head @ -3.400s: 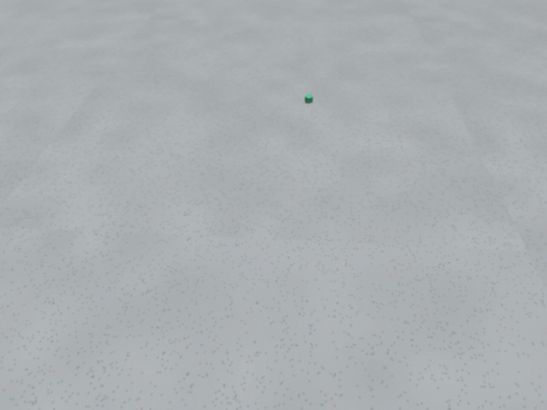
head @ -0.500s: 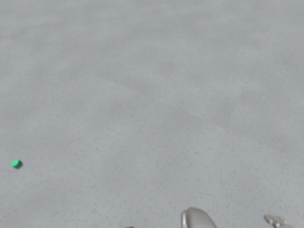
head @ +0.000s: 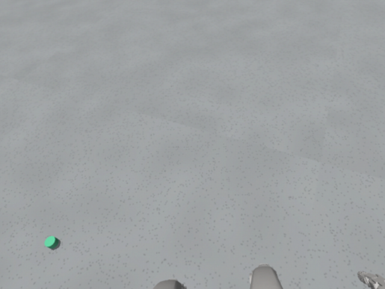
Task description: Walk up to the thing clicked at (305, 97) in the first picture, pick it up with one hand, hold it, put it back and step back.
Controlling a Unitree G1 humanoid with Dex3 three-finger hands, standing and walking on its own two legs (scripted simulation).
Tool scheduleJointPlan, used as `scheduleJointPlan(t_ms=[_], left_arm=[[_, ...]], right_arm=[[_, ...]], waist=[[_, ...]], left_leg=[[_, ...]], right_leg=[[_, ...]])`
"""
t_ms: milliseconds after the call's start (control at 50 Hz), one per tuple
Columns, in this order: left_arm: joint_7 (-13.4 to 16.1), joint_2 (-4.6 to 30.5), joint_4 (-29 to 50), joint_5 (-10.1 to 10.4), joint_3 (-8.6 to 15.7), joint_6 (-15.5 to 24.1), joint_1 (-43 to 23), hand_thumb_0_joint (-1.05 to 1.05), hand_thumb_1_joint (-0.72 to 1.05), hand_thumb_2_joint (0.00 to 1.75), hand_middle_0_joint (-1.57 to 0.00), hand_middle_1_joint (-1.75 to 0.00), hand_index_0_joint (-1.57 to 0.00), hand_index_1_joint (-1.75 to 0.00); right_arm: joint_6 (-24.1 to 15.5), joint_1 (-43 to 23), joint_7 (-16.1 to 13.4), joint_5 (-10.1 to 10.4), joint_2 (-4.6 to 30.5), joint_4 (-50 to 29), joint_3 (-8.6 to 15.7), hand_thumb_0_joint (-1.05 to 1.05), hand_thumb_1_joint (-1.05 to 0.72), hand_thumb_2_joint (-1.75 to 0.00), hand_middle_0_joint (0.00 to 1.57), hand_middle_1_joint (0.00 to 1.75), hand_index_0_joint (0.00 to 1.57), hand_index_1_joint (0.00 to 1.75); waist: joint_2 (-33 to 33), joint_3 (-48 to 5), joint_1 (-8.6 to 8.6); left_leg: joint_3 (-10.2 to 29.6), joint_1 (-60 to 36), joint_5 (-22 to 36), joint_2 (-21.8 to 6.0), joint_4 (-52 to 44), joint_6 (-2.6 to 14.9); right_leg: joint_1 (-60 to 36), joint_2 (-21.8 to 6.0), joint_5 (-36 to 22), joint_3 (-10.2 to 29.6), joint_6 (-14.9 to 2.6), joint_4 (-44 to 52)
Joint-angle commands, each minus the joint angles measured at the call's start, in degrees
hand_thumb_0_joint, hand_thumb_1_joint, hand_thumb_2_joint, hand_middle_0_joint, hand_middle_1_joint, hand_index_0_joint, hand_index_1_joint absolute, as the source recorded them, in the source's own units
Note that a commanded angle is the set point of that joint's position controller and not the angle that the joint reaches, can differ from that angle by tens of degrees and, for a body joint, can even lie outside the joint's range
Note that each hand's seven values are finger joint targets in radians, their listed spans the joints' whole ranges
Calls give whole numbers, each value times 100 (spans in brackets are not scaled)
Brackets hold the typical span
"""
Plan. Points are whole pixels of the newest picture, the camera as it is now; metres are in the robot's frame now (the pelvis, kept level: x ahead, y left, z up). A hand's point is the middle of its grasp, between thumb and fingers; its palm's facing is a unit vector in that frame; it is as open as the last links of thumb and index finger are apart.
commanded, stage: walk up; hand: left
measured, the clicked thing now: (51, 242) +0.43 +0.80 -0.70
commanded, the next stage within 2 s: none
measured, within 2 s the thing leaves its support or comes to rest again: neither
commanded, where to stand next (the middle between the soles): -0.02 +0.72 m, yaw -21 degrees
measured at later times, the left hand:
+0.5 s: hand out of the picture +0.08 +0.53 -0.08, palm faces -0.14 -0.77 -0.62, open 7.4 cm
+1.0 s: hand out of the picture +0.05 +0.73 -0.09, palm faces -0.20 -0.80 -0.56, open 7.4 cm
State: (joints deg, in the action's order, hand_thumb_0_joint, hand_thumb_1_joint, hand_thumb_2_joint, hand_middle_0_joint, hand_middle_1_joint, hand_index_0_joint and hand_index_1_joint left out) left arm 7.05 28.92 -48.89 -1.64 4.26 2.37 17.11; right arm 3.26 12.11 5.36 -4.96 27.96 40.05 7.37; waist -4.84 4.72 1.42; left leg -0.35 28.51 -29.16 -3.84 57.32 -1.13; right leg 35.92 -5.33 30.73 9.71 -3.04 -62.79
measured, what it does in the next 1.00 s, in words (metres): steps to the left: right foot, then left foot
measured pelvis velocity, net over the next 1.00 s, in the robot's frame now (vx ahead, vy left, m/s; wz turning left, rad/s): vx -0.07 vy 0.46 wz -0.20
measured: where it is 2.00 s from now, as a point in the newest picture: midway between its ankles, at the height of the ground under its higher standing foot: outside the picture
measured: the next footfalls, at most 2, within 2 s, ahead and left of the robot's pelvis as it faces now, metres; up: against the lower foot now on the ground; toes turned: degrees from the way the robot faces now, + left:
right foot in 0.20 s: +0.10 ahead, -0.01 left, +0.00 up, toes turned -9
left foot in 0.54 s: +0.04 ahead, +0.43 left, +0.00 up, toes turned -6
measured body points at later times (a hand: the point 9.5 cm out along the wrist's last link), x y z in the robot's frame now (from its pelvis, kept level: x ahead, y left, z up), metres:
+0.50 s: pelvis -0.02 +0.22 +0.01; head +0.01 +0.17 +0.45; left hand +0.09 +0.57 -0.05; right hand +0.05 -0.13 -0.11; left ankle +0.01 +0.41 -0.65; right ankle +0.06 +0.00 -0.68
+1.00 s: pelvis -0.07 +0.46 +0.02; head -0.03 +0.40 +0.46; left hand +0.06 +0.77 -0.05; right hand -0.05 +0.12 -0.11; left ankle -0.03 +0.59 -0.60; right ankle -0.03 +0.30 -0.68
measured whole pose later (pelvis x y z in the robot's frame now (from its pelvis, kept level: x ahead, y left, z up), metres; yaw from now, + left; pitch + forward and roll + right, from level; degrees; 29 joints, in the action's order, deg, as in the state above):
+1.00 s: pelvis -0.07 +0.46 +0.02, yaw -11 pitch -2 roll -1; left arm 6.2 21.9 -45.0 -1.0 1.0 3.6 17.7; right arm 7.4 14.5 3.8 -4.2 25.7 38.6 5.8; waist -7.5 9.5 0.9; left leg 5.0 36.4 -25.8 0.0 78.3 -0.2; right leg 26.8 -3.2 17.6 -2.7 -1.4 -46.4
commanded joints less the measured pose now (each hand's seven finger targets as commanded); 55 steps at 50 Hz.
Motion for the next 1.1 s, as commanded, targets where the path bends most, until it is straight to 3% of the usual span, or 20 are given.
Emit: scheduleJointPlan(t_ms=[0, 100, 140, 160, 200, 220, 340, 440, 500, 520, 540, 560, 660, 720, 780, 800, 820, 840, 960, 1080], left_arm=[[100, 1136, 202, 247, 272, 257, 194, 0, 90, 90, -20, -30, -20, -30], [-33, 861, 174, 289, 226, 180, 747, 0, 90, 90, -20, -30, -20, -30], [4, 822, 61, 255, 268, 215, 1493, 0, 90, 90, -20, -30, -20, -30], [75, 1040, 26, 165, 385, 229, 1869, 0, 90, 90, -20, -30, -20, -30], [151, 1580, 530, -8, 493, 236, 1479, 0, 90, 90, -20, -30, -20, -30], [188, 1740, 677, 80, 524, 223, 948, 0, 90, 90, -20, -30, -20, -30], [22, 1581, 796, -55, 540, 267, 17, 0, 90, 90, -20, -30, -20, -30], [-53, 1870, 640, -135, 666, 237, 418, 0, 90, 90, -20, -30, -20, -30], [-50, 1757, 659, -80, 575, 151, 166, 0, 90, 90, -20, -30, -20, -30], [-21, 1364, 625, -66, 453, 111, 80, 0, 90, 90, -20, -30, -20, -30], [54, 777, 713, 25, 302, 104, -14, 0, 90, 90, -20, -30, -20, -30], [205, 1094, 733, 15, 305, 147, -589, 0, 90, 90, -20, -30, -20, -30], [-23, 1085, -40, 252, 312, 141, 494, 0, 90, 90, -20, -30, -20, -30], [-56, 854, 114, 273, 253, 130, 539, 0, 90, 90, -20, -30, -20, -30], [20, 823, -9, 222, 281, 160, 1459, 0, 90, 90, -20, -30, -20, -30], [78, 1166, 75, 95, 405, 188, 1617, 0, 90, 90, -20, -30, -20, -30], [98, 1612, 400, -22, 517, 210, 1304, 0, 90, 90, -20, -30, -20, -30], [150, 1714, 555, 25, 529, 170, 982, 0, 90, 90, -20, -30, -20, -30], [55, 1400, 737, 29, 457, 236, 249, 0, 90, 90, -20, -30, -20, -30], [-18, 1889, 623, -139, 641, 184, 430, 0, 90, 90, -20, -30, -20, -30]], right_arm=[[-178, 206, -315, 17, 1306, -540, 415, 0, -90, -90, 20, 30, 20, 30], [-91, 9, -314, -43, 941, -880, 283, 0, -90, -90, 20, 30, 20, 30], [-3, -409, -282, -9, 845, -1071, 207, 0, -90, -90, 20, 30, 20, 30], [9, -333, -258, 85, 656, -1107, 139, 0, -90, -90, 20, 30, 20, 30], [82, 640, -269, 115, 490, -1010, 52, 0, -90, -90, 20, 30, 20, 30], [172, 476, -346, 64, 901, -994, 217, 0, -90, -90, 20, 30, 20, 30], [215, 608, -55, 62, 985, -598, 320, 0, -90, -90, 20, 30, 20, 30], [214, 214, -4, 101, 906, -623, 297, 0, -90, -90, 20, 30, 20, 30], [129, 988, -36, 101, 952, -375, 386, 0, -90, -90, 20, 30, 20, 30], [84, 1499, -75, 14, 1111, -253, 464, 0, -90, -90, 20, 30, 20, 30], [40, 1271, -146, -43, 1879, -463, 572, 0, -90, -90, 20, 30, 20, 30], [17, 552, -224, 115, 2204, -490, 590, 0, -90, -90, 20, 30, 20, 30], [-38, -264, -333, 95, 1199, -727, 318, 0, -90, -90, 20, 30, 20, 30], [9, 109, -320, 13, 1006, -764, 231, 0, -90, -90, 20, 30, 20, 30], [131, -254, -277, 44, 787, -983, 121, 0, -90, -90, 20, 30, 20, 30], [133, 32, -264, 130, 509, -967, 47, 0, -90, -90, 20, 30, 20, 30], [141, 594, -249, 119, 298, -982, -10, 0, -90, -90, 20, 30, 20, 30], [207, 458, -359, 35, 822, -991, 152, 0, -90, -90, 20, 30, 20, 30], [249, 468, -180, 103, 964, -673, 357, 0, -90, -90, 20, 30, 20, 30], [264, 43, -88, 133, 858, -696, 345, 0, -90, -90, 20, 30, 20, 30]], waist=[[-531, -419, 314], [-871, -692, 172], [-368, -796, -344], [29, -1008, -640], [689, -1382, -216], [425, -1165, -182], [1140, -348, 176], [1521, -444, -222], [1151, -804, 216], [266, -859, 573], [-1666, -504, 649], [-1678, -57, 624], [-839, -147, 91], [-908, -352, 151], [-288, -561, -445], [501, -738, -580], [1562, -994, -247], [720, -978, -247], [854, -407, -9], [1695, -426, -319]], left_leg=[[2026, -1641, 3296, -1125, -2561, 1193], [982, -1358, 4457, -936, -2178, 1295], [341, -622, 4257, -481, -1329, 882], [75, 29, 3872, -207, -495, 560], [664, 1816, -424, -6, 1525, -33], [867, 1689, -525, 56, 2268, 43], [609, 550, 634, -152, 1904, 130], [-1, 304, -264, -10, 284, 228], [-273, -1077, 72, 265, -1272, 380], [313, -1590, -138, 116, -2151, 556], [2812, -1275, -148, -1387, -3272, 1104], [3769, -364, -258, -1798, -3874, 1754], [1555, -521, 1648, -872, -2752, 1306], [1298, -1026, 2962, -869, -2452, 1321], [716, -96, 3262, -570, -1510, 849], [463, 618, 2516, -194, -429, 470], [368, 1874, -597, 143, 762, -6], [968, 1796, -809, 103, 1752, 37], [842, 741, 553, 154, 2470, 34], [72, 187, -416, -77, 43, 147]], right_leg=[[1363, 560, -224, -661, 58, -951], [-436, 317, -595, -1437, 8, 836], [-1983, 384, -1858, -1430, -115, 2590], [-3068, 245, -2324, -1025, -174, 3215], [-4036, -2104, -1419, 2449, -1109, 3661], [-2947, -2701, -1104, 3126, -1741, 4146], [-647, -949, -36, 479, -886, 3712], [-786, -835, 41, 539, -922, 3429], [-146, -543, -499, 15, -557, 2541], [483, 91, -300, -576, -246, 1119], [1713, 1232, 729, -1319, 118, -563], [1541, 838, 594, -617, -34, -1099], [292, 622, -434, -1121, 35, -900], [-317, 467, -309, -1353, 71, 460], [-2464, 312, -1718, -1199, -127, 2864], [-3370, -129, -1712, -160, -238, 3369], [-4119, -1874, -2187, 2250, -821, 3509], [-3270, -2649, -2735, 3009, -1700, 3731], [-1136, -1139, -1171, 588, -1039, 3445], [-990, -973, -515, 500, -926, 3255]])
